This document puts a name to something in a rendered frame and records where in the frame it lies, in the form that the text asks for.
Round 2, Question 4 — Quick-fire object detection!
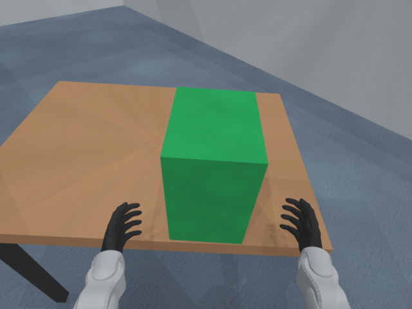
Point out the right robot forearm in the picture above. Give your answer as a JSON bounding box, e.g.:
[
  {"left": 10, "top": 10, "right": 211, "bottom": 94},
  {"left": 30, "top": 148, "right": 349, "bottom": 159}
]
[{"left": 296, "top": 247, "right": 351, "bottom": 309}]

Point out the table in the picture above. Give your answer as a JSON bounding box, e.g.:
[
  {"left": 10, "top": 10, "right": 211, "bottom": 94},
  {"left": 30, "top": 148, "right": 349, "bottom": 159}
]
[{"left": 0, "top": 81, "right": 333, "bottom": 303}]

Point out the robot right hand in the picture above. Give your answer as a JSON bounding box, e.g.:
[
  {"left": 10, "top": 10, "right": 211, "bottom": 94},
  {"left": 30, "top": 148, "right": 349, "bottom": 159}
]
[{"left": 280, "top": 198, "right": 323, "bottom": 253}]

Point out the carton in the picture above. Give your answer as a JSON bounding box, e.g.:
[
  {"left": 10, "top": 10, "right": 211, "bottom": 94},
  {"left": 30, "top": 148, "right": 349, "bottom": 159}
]
[{"left": 160, "top": 87, "right": 268, "bottom": 244}]

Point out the robot left hand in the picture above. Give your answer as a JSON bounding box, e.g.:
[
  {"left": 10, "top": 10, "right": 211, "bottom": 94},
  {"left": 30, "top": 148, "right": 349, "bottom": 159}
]
[{"left": 101, "top": 202, "right": 142, "bottom": 253}]

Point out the left robot forearm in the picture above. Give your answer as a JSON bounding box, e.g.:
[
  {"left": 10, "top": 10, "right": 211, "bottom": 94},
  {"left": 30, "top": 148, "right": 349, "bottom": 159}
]
[{"left": 73, "top": 250, "right": 126, "bottom": 309}]

